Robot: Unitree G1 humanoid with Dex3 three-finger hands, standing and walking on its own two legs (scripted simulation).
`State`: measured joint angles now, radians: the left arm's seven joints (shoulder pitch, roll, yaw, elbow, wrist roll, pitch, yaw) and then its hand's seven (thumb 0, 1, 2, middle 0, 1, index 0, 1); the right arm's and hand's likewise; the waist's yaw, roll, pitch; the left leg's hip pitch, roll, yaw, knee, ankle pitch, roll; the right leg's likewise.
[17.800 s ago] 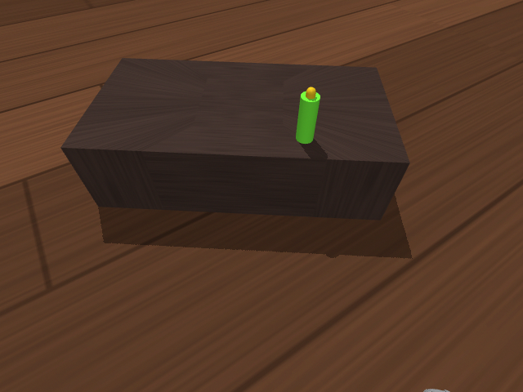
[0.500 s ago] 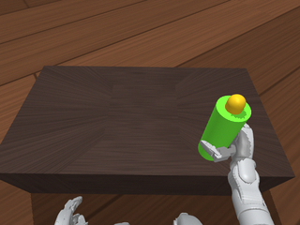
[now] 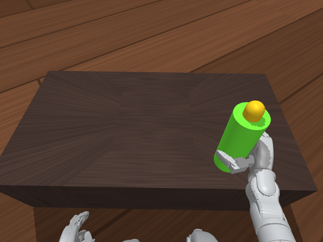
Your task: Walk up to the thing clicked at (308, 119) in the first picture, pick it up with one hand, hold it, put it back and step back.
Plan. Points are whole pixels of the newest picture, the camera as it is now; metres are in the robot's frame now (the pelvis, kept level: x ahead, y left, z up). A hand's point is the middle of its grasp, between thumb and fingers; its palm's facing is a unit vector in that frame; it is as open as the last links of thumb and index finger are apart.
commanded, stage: hold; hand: right
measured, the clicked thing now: (239, 137) +0.33 -0.17 +0.08
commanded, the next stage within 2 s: crouch in 0.30 s
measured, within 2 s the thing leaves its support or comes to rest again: neither
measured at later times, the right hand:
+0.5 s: hand (235, 148) +0.32 -0.17 +0.04, palm faces +0.22 +0.98 -0.02, open 10.3 cm
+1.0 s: hand (229, 148) +0.39 -0.20 -0.08, palm faces +0.23 +0.97 -0.03, open 10.3 cm
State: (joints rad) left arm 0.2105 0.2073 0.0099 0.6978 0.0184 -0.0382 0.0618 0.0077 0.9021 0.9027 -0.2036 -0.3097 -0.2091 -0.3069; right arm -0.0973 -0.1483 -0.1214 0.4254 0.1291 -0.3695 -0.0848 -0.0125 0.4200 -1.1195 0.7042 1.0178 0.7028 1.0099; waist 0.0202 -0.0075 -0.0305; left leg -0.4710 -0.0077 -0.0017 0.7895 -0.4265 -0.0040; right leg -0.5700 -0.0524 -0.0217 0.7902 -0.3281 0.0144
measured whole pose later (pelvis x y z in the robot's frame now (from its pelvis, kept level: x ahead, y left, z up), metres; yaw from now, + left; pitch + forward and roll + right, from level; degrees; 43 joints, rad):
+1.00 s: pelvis -0.02 +0.00 -0.08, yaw +1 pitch +22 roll +2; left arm 0.20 0.24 0.03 0.72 0.06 -0.04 0.02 0.01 0.89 0.91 -0.19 -0.30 -0.20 -0.30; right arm -0.45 -0.28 -0.33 0.86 0.12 -0.58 0.01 -0.01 0.43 -1.13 0.71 1.02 0.71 1.01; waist 0.08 0.02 -0.12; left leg -1.04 -0.03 0.01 1.23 -0.56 0.00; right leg -1.15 -0.08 0.01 1.22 -0.45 0.02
